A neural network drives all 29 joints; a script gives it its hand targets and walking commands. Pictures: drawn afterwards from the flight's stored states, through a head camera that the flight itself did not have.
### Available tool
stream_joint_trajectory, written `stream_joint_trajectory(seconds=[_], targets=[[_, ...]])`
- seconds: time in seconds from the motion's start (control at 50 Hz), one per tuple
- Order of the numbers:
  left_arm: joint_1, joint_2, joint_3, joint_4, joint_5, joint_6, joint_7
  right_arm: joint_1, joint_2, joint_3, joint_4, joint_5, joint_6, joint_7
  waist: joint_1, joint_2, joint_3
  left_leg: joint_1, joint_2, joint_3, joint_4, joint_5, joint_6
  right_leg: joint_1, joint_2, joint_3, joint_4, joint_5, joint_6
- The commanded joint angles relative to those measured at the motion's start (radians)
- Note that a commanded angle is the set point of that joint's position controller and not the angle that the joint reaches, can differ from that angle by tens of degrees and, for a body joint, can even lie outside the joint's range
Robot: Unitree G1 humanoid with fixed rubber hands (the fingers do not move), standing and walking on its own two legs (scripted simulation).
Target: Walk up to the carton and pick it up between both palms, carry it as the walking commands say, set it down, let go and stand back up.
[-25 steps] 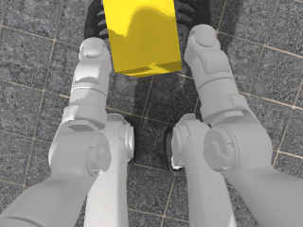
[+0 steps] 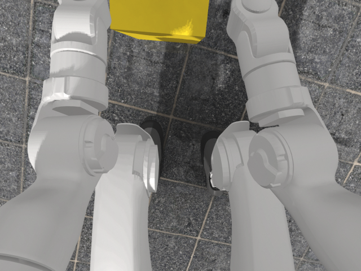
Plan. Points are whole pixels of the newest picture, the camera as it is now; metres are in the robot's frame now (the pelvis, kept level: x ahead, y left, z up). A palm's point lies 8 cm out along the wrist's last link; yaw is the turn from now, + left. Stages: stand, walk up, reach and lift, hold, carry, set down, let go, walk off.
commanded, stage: set down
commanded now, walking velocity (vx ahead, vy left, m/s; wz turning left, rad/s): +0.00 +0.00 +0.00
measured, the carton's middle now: out of the picture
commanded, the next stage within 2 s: none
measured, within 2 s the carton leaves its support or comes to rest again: rests again in 1.16 s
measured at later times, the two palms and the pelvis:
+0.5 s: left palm out of the picture +0.54 +0.16 -0.20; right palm out of the picture +0.54 -0.08 -0.19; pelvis +0.00 +0.00 -0.02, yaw +0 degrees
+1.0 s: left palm out of the picture +0.55 +0.16 -0.21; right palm out of the picture +0.55 -0.08 -0.20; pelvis +0.00 +0.00 -0.03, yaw +0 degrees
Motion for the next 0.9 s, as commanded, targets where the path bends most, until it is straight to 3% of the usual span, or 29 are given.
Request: stream_joint_trajectory(seconds=[0.0,0.02,0.04,0.06,0.1,0.12,0.14,0.16,0.24,0.26,0.28,0.32,0.34,0.36,0.4,0.42,0.44,0.46,0.48,0.5,0.56,0.6,0.64,0.66,0.68,0.76,0.78,0.8,0.88], targets=[[-0.487,-0.949,-0.345,0.139,-0.154,-0.076,-0.267,-0.602,0.841,0.385,-0.006,0.133,-0.027,0.299,0.121,0.061,-1.226,0.656,-0.071,0.003,-0.022,0.357,0.012,0.464,0.095,0.077,-0.108,0.355,0.045],[-0.521,-0.946,-0.35,0.109,-0.16,-0.072,-0.278,-0.621,0.832,0.389,-0.031,0.134,-0.026,0.303,0.12,0.065,-1.225,0.652,-0.078,0.001,-0.017,0.357,0.013,0.448,0.099,0.068,-0.101,0.347,0.041],[-0.529,-0.944,-0.347,0.044,-0.16,-0.084,-0.275,-0.634,0.875,0.414,-0.062,0.171,-0.025,0.311,0.154,0.069,-1.3,0.67,-0.075,0.015,0.006,0.384,0.019,0.477,0.106,0.079,-0.094,0.376,0.042],[-0.53,-0.944,-0.345,0.069,-0.164,-0.085,-0.279,-0.662,0.875,0.436,-0.094,0.174,-0.03,0.311,0.153,0.024,-1.275,0.665,-0.08,0.0,0.014,0.425,0.029,0.443,0.1,0.078,-0.095,0.393,0.047],[-0.518,-0.973,-0.339,0.111,-0.159,-0.078,-0.278,-0.723,0.848,0.453,-0.114,0.186,-0.037,0.307,0.148,0.025,-1.275,0.678,-0.085,-0.021,0.009,0.411,0.028,0.454,0.1,0.07,-0.081,0.387,0.05],[-0.541,-0.939,-0.33,0.038,-0.163,-0.092,-0.279,-0.751,0.867,0.475,-0.15,0.212,-0.039,0.307,0.2,-0.004,-1.304,0.633,-0.084,0.0,0.018,0.429,0.031,0.496,0.099,0.079,-0.082,0.424,0.055],[-0.577,-0.944,-0.362,0.005,-0.2,-0.101,-0.274,-0.763,0.828,0.492,-0.171,0.22,-0.045,0.297,0.164,0.015,-1.351,0.663,-0.08,-0.004,0.027,0.436,0.029,0.518,0.099,0.076,-0.061,0.433,0.044],[-0.573,-0.931,-0.345,0.041,-0.201,-0.096,-0.277,-0.794,0.828,0.499,-0.192,0.219,-0.048,0.289,0.162,-0.032,-1.333,0.658,-0.077,-0.014,0.038,0.446,0.034,0.523,0.09,0.083,-0.073,0.449,0.051],[-0.481,-0.911,-0.288,0.155,-0.138,-0.085,-0.297,-0.697,0.832,0.44,-0.057,0.19,-0.036,0.301,0.199,-0.026,-1.112,0.507,-0.076,-0.005,0.015,0.312,0.039,0.452,0.088,0.085,-0.082,0.353,0.054],[-0.489,-0.918,-0.269,0.172,-0.126,-0.084,-0.297,-0.655,0.848,0.402,-0.013,0.165,-0.032,0.305,0.169,-0.033,-1.086,0.507,-0.077,-0.01,0.009,0.292,0.037,0.43,0.09,0.073,-0.08,0.336,0.055],[-0.524,-0.916,-0.284,0.084,-0.134,-0.089,-0.303,-0.668,0.845,0.402,-0.036,0.174,-0.03,0.31,0.172,0.004,-1.12,0.526,-0.077,0.006,0.015,0.303,0.036,0.428,0.098,0.083,-0.091,0.33,0.046],[-0.456,-0.915,-0.251,0.19,-0.109,-0.077,-0.313,-0.599,0.84,0.359,0.073,0.122,-0.015,0.315,0.144,-0.004,-0.993,0.478,-0.08,-0.006,-0.003,0.252,0.037,0.363,0.088,0.072,-0.093,0.281,0.048],[-0.492,-0.92,-0.247,0.143,-0.112,-0.078,-0.32,-0.616,0.838,0.37,0.025,0.131,-0.017,0.319,0.172,-0.001,-1.011,0.488,-0.079,0.001,0.018,0.298,0.034,0.382,0.096,0.093,-0.098,0.314,0.04],[-0.497,-0.892,-0.266,0.141,-0.128,-0.079,-0.316,-0.633,0.805,0.372,-0.001,0.133,-0.023,0.317,0.135,0.004,-1.024,0.507,-0.074,-0.018,0.012,0.297,0.031,0.365,0.096,0.07,-0.084,0.307,0.044],[-0.581,-0.9,-0.31,0.034,-0.182,-0.101,-0.318,-0.625,0.839,0.364,-0.024,0.136,-0.029,0.319,0.11,0.0,-1.106,0.557,-0.081,-0.019,0.037,0.374,0.029,0.389,0.095,0.076,-0.075,0.375,0.036],[-0.56,-0.935,-0.307,0.038,-0.187,-0.106,-0.316,-0.62,0.846,0.365,-0.011,0.143,-0.032,0.316,0.121,0.022,-1.142,0.567,-0.089,-0.008,0.037,0.373,0.026,0.42,0.098,0.078,-0.066,0.386,0.034],[-0.592,-0.933,-0.348,0.029,-0.209,-0.111,-0.311,-0.628,0.828,0.373,-0.032,0.139,-0.041,0.313,0.088,0.026,-1.176,0.617,-0.081,-0.033,0.043,0.412,0.022,0.391,0.095,0.067,-0.048,0.398,0.032],[-0.558,-0.923,-0.34,0.045,-0.205,-0.107,-0.304,-0.67,0.824,0.409,-0.081,0.182,-0.053,0.311,0.139,0.047,-1.219,0.645,-0.075,-0.014,0.059,0.456,0.024,0.417,0.097,0.068,-0.041,0.431,0.037],[-0.57,-0.929,-0.356,0.02,-0.233,-0.117,-0.3,-0.665,0.84,0.429,-0.06,0.197,-0.052,0.3,0.142,0.038,-1.288,0.661,-0.075,-0.018,0.067,0.485,0.021,0.479,0.092,0.077,-0.034,0.468,0.033],[-0.584,-0.948,-0.387,0.012,-0.248,-0.116,-0.3,-0.657,0.829,0.405,-0.084,0.187,-0.059,0.298,0.086,0.071,-1.282,0.666,-0.079,-0.022,0.058,0.489,0.017,0.441,0.097,0.063,-0.032,0.477,0.03],[-0.549,-0.969,-0.381,0.067,-0.245,-0.115,-0.308,-0.605,0.829,0.384,-0.008,0.167,-0.058,0.3,0.07,0.075,-1.216,0.646,-0.085,-0.017,0.07,0.475,0.009,0.396,0.091,0.065,-0.043,0.439,0.032],[-0.513,-0.958,-0.351,0.098,-0.228,-0.109,-0.309,-0.607,0.84,0.398,-0.026,0.167,-0.058,0.301,0.104,0.06,-1.161,0.636,-0.082,-0.028,0.064,0.466,0.021,0.372,0.096,0.079,-0.052,0.412,0.026],[-0.538,-0.938,-0.332,0.125,-0.214,-0.107,-0.311,-0.594,0.837,0.377,0.032,0.148,-0.048,0.308,0.109,0.036,-1.073,0.543,-0.08,-0.031,0.051,0.398,0.022,0.357,0.087,0.077,-0.053,0.375,0.028],[-0.556,-0.944,-0.354,0.047,-0.208,-0.113,-0.308,-0.583,0.852,0.36,0.01,0.148,-0.052,0.312,0.097,0.067,-1.089,0.565,-0.083,-0.029,0.045,0.426,0.016,0.333,0.098,0.065,-0.034,0.412,0.029],[-0.489,-0.953,-0.322,0.134,-0.195,-0.099,-0.312,-0.603,0.817,0.358,-0.015,0.149,-0.057,0.312,0.111,0.088,-1.051,0.586,-0.085,-0.017,0.058,0.408,0.02,0.34,0.093,0.083,-0.061,0.368,0.024],[-0.56,-0.917,-0.325,0.06,-0.207,-0.113,-0.319,-0.545,0.825,0.321,0.057,0.116,-0.038,0.323,0.069,0.073,-1.008,0.579,-0.076,-0.033,0.047,0.4,0.019,0.279,0.089,0.075,-0.053,0.356,0.021],[-0.517,-0.919,-0.311,0.132,-0.192,-0.105,-0.323,-0.52,0.813,0.317,0.104,0.113,-0.034,0.324,0.081,0.102,-0.978,0.539,-0.076,-0.022,0.05,0.354,0.014,0.282,0.089,0.07,-0.053,0.321,0.019],[-0.516,-0.926,-0.29,0.121,-0.197,-0.107,-0.329,-0.561,0.789,0.313,0.051,0.099,-0.046,0.323,0.079,0.04,-0.971,0.473,-0.085,-0.022,0.049,0.336,0.017,0.325,0.079,0.073,-0.057,0.333,0.027],[-0.498,-0.901,-0.299,0.131,-0.199,-0.113,-0.327,-0.521,0.789,0.326,0.104,0.099,-0.043,0.319,0.075,0.03,-0.996,0.493,-0.077,-0.027,0.066,0.355,0.019,0.344,0.085,0.078,-0.049,0.36,0.029]])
